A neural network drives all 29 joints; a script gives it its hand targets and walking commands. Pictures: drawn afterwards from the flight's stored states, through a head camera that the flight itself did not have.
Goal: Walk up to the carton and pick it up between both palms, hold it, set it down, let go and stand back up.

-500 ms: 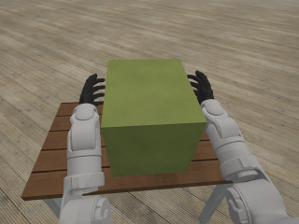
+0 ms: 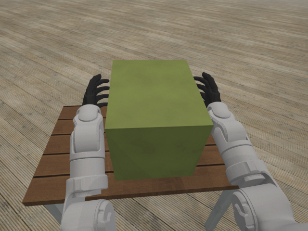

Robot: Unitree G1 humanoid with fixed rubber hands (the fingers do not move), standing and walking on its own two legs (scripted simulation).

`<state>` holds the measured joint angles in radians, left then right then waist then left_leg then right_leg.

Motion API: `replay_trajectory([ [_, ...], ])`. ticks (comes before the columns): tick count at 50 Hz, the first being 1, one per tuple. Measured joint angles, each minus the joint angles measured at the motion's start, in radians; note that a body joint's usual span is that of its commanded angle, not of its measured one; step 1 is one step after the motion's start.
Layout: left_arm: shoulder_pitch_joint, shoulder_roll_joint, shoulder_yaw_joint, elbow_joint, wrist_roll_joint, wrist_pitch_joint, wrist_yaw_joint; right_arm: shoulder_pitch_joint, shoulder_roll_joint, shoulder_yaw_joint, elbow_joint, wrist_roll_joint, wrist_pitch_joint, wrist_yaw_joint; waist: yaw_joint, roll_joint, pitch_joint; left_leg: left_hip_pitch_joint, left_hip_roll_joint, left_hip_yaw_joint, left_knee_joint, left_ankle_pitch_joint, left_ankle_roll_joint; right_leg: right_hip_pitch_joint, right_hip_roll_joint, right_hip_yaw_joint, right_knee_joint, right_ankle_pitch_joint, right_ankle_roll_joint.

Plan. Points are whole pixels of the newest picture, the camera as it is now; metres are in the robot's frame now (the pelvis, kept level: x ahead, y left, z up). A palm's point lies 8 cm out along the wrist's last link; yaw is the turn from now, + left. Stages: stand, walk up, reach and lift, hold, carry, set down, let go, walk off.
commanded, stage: hold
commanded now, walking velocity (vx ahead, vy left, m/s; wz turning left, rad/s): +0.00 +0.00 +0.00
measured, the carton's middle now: (152, 117) +0.38 +0.00 +0.13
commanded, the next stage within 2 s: none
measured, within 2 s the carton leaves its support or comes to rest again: neither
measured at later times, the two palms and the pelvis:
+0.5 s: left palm (92, 107) +0.36 +0.15 +0.19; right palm (211, 103) +0.36 -0.15 +0.19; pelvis +0.00 +0.00 +0.00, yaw +0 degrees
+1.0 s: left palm (92, 106) +0.36 +0.15 +0.19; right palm (212, 103) +0.36 -0.15 +0.19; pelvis +0.00 +0.00 +0.00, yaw +0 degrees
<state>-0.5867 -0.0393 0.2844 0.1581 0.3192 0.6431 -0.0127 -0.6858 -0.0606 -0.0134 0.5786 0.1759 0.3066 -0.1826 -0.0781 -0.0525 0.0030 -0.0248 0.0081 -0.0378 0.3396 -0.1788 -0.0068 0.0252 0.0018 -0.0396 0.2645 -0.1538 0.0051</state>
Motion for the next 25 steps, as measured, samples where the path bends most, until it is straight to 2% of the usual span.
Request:
replay_trajectory([
  [14,-0.011,-0.003,0.004,0.011,0.006,-0.002,-0.002,-0.004,-0.006,0.003,0.009,-0.001,-0.006,0.002,-0.001,0.003,0.010,0.001,-0.001,-0.001,-0.003,0.001,0.001,0.001,-0.001,-0.001,-0.003,0.000,0.001],
  [25,0.025,0.003,-0.015,-0.033,-0.002,0.000,0.001,0.017,-0.009,0.026,-0.025,0.020,-0.008,-0.009,-0.008,0.000,0.012,0.003,0.000,-0.006,0.008,-0.008,-0.001,0.011,0.001,-0.006,-0.003,-0.003,0.001],
])
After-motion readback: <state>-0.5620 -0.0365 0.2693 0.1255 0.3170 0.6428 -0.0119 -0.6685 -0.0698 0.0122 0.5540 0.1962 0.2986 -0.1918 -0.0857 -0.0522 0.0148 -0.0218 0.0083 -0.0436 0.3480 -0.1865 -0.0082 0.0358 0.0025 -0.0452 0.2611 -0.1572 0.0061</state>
